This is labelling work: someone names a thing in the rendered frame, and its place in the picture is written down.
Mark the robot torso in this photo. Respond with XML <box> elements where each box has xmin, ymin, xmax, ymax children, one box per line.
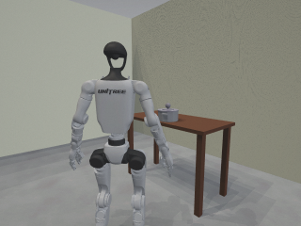
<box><xmin>94</xmin><ymin>76</ymin><xmax>135</xmax><ymax>165</ymax></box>

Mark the left robot hand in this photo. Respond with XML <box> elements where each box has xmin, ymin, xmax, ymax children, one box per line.
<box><xmin>69</xmin><ymin>148</ymin><xmax>85</xmax><ymax>170</ymax></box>

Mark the lid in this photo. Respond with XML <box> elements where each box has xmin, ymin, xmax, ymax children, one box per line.
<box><xmin>157</xmin><ymin>108</ymin><xmax>179</xmax><ymax>112</ymax></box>

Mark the robot right upper arm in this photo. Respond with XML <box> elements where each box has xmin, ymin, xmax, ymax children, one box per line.
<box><xmin>132</xmin><ymin>80</ymin><xmax>158</xmax><ymax>127</ymax></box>

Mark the robot left forearm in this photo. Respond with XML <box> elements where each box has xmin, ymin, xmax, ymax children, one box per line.
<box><xmin>71</xmin><ymin>115</ymin><xmax>85</xmax><ymax>151</ymax></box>

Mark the pot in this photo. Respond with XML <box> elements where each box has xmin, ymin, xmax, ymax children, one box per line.
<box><xmin>158</xmin><ymin>111</ymin><xmax>179</xmax><ymax>122</ymax></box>

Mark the right robot hand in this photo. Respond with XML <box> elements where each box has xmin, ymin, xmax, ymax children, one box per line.
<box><xmin>159</xmin><ymin>152</ymin><xmax>174</xmax><ymax>177</ymax></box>

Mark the robot left upper arm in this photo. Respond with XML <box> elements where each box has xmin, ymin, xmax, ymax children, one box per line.
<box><xmin>72</xmin><ymin>79</ymin><xmax>98</xmax><ymax>125</ymax></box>

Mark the robot right forearm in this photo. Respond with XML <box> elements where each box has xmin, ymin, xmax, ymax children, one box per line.
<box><xmin>150</xmin><ymin>114</ymin><xmax>170</xmax><ymax>155</ymax></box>

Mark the humanoid robot head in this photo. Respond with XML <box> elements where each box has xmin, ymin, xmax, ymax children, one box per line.
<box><xmin>101</xmin><ymin>41</ymin><xmax>129</xmax><ymax>81</ymax></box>

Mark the table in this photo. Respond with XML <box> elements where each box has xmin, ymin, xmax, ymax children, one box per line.
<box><xmin>127</xmin><ymin>110</ymin><xmax>235</xmax><ymax>218</ymax></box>

